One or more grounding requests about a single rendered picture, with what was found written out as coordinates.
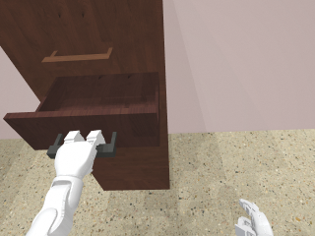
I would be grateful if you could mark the robot right hand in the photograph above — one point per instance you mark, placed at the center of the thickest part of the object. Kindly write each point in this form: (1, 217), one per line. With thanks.
(259, 223)

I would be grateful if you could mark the robot left forearm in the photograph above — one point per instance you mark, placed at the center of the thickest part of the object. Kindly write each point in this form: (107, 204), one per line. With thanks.
(60, 203)

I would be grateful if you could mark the drawer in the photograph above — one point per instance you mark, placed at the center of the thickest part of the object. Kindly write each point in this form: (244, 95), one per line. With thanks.
(128, 104)

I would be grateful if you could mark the handle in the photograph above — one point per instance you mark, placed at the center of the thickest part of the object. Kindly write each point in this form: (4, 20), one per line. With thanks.
(102, 150)
(77, 62)

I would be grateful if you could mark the robot left hand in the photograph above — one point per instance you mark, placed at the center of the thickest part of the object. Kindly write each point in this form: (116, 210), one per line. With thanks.
(76, 156)

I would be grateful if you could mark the cabinet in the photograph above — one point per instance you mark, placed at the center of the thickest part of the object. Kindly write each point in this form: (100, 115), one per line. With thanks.
(131, 31)

